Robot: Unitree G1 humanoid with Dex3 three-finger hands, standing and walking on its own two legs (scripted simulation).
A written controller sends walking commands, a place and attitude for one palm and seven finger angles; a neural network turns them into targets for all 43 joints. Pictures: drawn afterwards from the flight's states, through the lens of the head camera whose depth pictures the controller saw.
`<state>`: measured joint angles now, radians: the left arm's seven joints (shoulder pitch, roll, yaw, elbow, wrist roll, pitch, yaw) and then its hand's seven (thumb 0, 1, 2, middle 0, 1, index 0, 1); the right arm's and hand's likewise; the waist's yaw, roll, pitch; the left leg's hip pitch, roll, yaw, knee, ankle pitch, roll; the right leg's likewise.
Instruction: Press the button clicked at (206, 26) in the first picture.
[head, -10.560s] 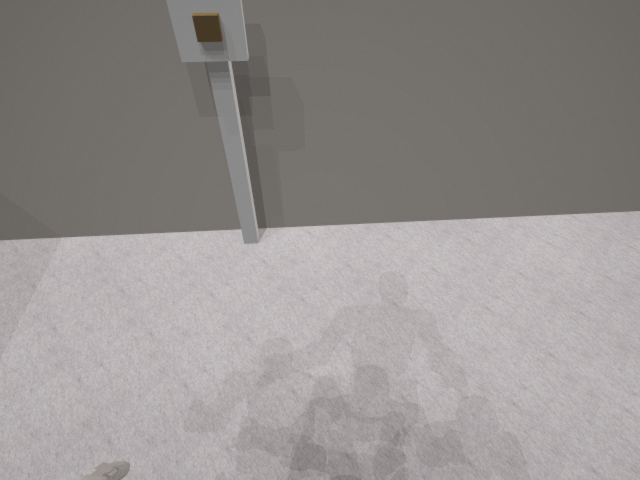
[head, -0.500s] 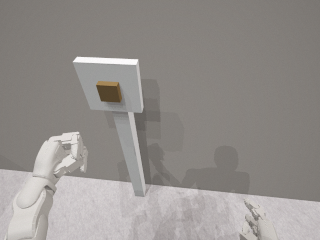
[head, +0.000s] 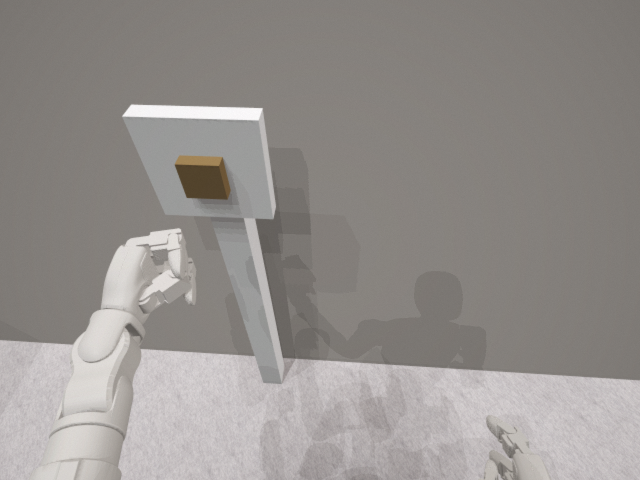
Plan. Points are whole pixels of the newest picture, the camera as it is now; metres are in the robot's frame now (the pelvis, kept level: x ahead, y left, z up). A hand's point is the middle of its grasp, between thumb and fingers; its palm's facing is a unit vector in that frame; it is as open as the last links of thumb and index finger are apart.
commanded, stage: aim a knuckle at the button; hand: left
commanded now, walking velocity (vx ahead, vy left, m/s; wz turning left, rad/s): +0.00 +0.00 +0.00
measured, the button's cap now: (204, 176) +0.49 +0.20 +0.12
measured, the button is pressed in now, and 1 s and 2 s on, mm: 0 0 7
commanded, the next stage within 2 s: press the button with the knuckle in 1.08 s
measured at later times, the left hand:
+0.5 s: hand (224, 239) +0.40 +0.15 +0.09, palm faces -0.03 -1.00 -0.02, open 3.1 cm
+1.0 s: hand (220, 247) +0.39 +0.16 +0.09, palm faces -0.03 -1.00 -0.01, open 3.1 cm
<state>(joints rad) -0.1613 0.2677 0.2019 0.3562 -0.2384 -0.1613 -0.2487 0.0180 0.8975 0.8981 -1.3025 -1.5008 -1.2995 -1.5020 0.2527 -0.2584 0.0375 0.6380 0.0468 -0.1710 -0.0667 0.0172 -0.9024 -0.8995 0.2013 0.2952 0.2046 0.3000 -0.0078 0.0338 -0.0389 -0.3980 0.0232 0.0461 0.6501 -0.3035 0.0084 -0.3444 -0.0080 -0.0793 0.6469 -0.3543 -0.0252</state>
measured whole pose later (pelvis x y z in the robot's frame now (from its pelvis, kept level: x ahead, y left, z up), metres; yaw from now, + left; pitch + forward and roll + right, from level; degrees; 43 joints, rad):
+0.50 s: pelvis +0.00 +0.01 -0.01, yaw -1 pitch +6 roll +0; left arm -0.44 0.25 0.19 0.66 -0.17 -0.25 -0.15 0.02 0.90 0.90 -1.30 -1.50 -1.30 -1.50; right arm 0.31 -0.25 0.02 0.65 0.03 -0.06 -0.03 0.02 -0.90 -0.90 0.20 0.30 0.20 0.30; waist -0.05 0.02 -0.05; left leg -0.48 0.03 0.07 0.70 -0.32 0.02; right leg -0.44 -0.01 -0.06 0.69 -0.36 -0.02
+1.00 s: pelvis +0.00 +0.01 -0.01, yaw -1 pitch +6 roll +0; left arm -0.41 0.23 0.18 0.63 -0.18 -0.26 -0.16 0.02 0.90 0.90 -1.30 -1.50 -1.30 -1.50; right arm 0.27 -0.26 0.02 0.62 0.04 -0.04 -0.04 0.01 -0.90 -0.90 0.20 0.29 0.20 0.30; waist -0.04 0.02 -0.06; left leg -0.48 0.03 0.06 0.70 -0.32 0.02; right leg -0.43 -0.01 -0.06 0.69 -0.36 -0.02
